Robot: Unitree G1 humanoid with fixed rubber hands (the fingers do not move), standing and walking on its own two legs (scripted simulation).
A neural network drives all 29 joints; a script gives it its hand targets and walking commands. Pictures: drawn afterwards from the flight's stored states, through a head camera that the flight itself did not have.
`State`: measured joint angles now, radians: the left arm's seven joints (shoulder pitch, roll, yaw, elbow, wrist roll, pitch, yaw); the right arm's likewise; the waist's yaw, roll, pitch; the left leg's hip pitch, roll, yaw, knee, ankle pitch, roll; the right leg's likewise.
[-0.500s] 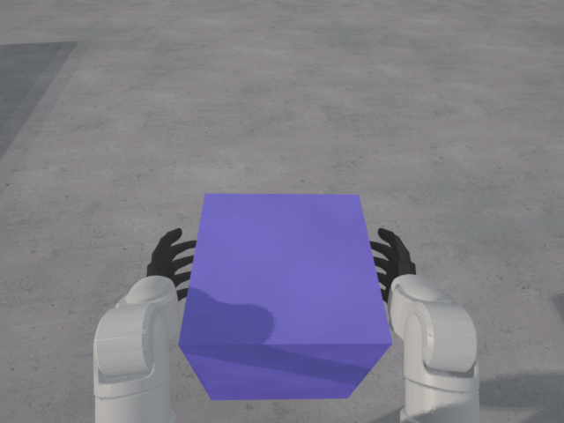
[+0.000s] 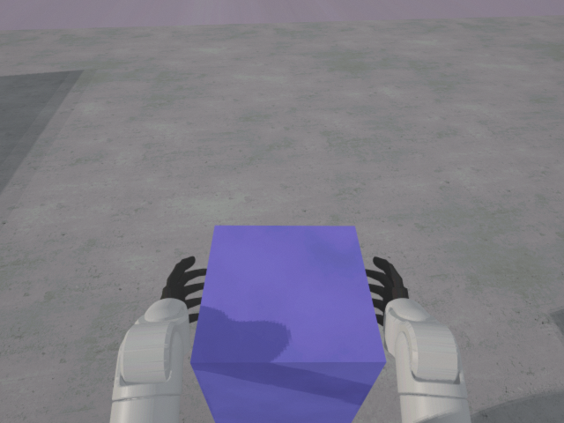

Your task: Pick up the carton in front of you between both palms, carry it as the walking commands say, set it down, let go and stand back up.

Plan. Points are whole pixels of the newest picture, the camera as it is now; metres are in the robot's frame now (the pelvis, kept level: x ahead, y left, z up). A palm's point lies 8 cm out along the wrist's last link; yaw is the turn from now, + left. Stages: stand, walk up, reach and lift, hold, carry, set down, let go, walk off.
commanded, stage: carry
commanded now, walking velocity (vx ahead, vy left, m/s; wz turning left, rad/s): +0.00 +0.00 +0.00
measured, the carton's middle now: (284, 328) +0.28 +0.00 -0.02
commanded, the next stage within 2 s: hold in 1.38 s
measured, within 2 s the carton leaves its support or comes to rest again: neither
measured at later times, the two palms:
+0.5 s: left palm (182, 320) +0.26 +0.14 +0.04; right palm (398, 320) +0.26 -0.16 +0.04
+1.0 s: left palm (179, 344) +0.23 +0.14 +0.04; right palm (407, 343) +0.22 -0.16 +0.04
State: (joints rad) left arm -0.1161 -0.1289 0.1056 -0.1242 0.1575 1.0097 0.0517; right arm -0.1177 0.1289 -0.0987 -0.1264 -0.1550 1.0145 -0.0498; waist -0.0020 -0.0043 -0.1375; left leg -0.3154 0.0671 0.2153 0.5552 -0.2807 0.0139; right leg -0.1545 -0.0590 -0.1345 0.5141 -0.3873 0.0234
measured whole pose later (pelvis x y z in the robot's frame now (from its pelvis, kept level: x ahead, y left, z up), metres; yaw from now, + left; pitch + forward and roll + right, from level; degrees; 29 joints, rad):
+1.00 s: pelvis -0.06 -0.01 +0.00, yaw +0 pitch +2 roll +0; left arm -0.21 -0.14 0.18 0.17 0.24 0.74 0.02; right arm -0.21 0.14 -0.17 0.16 -0.23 0.74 -0.01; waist 0.00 0.00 -0.10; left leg -0.35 0.09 0.21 0.51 -0.18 0.02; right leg -0.21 -0.03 -0.14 0.52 -0.34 -0.02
